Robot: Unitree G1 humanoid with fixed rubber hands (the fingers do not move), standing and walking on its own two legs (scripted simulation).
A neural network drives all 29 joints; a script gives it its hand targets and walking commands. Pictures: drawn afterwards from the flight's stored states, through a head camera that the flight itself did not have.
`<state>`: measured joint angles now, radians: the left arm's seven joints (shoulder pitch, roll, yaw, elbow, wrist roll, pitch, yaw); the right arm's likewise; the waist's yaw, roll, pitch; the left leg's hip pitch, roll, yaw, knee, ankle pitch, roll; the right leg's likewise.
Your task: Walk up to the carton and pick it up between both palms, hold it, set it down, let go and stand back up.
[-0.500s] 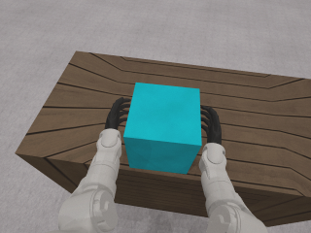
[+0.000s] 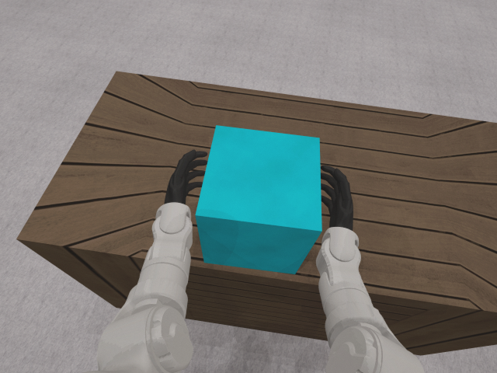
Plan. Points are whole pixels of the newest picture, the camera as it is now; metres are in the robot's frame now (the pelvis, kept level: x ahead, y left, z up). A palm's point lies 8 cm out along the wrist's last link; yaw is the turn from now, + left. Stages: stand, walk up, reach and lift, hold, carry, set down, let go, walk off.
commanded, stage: set down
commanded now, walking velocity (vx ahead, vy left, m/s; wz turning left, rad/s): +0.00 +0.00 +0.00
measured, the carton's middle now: (258, 204) +0.41 -0.01 -0.03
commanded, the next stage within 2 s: none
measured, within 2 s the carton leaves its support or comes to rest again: neither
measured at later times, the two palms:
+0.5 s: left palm (179, 196) +0.39 +0.13 +0.01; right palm (339, 217) +0.36 -0.15 +0.01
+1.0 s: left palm (153, 189) +0.41 +0.17 +0.01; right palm (349, 205) +0.39 -0.17 +0.00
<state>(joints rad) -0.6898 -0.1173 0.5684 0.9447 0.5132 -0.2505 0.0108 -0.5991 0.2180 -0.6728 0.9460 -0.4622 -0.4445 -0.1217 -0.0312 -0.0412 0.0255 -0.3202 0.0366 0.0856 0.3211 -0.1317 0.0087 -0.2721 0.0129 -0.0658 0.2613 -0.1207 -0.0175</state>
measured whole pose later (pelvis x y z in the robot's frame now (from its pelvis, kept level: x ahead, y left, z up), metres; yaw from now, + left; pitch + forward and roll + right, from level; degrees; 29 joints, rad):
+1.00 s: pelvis -0.01 +0.01 -0.03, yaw -2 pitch +19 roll -3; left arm -0.87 0.17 0.08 1.43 -0.10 -0.40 0.09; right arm -0.83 -0.12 -0.08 1.38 0.18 -0.41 -0.14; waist -0.02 0.04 -0.23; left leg -0.74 0.06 0.06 0.67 -0.27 0.01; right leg -0.68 0.02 -0.06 0.57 -0.23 -0.01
